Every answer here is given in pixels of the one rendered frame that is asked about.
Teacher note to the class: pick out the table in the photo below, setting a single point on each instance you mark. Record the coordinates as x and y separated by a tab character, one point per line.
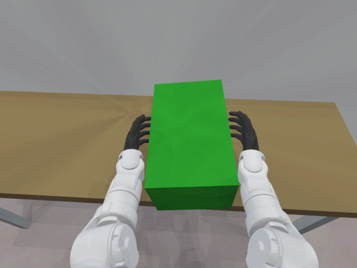
65	147

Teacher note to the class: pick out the right robot forearm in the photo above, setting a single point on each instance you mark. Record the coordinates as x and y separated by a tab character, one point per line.
259	199

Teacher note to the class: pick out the left robot upper arm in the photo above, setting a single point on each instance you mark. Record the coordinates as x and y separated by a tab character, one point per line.
110	246

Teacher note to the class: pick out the left robot forearm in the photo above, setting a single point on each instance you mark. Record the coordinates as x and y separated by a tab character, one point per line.
123	196

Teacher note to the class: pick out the robot left hand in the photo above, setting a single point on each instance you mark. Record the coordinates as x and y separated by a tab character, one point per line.
133	136

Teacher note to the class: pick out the robot right hand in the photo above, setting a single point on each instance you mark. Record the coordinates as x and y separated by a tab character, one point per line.
248	137

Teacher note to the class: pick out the carton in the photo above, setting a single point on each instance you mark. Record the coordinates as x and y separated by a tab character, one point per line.
190	161

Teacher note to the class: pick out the right robot upper arm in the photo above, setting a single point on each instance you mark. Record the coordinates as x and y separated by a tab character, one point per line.
271	248

